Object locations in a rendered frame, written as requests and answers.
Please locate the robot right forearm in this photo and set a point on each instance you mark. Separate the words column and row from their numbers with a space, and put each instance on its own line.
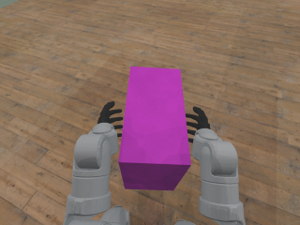
column 219, row 173

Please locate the robot left forearm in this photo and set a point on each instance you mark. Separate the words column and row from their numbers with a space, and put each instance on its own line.
column 91, row 170

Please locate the left robot thigh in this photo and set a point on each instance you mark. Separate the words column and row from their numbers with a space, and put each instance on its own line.
column 116, row 216

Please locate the carton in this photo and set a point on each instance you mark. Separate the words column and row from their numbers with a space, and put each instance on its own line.
column 154, row 150

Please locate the robot left hand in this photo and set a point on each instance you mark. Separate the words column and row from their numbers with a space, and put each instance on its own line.
column 106, row 113

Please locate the robot right hand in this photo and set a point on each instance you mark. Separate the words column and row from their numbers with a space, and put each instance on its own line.
column 201, row 119

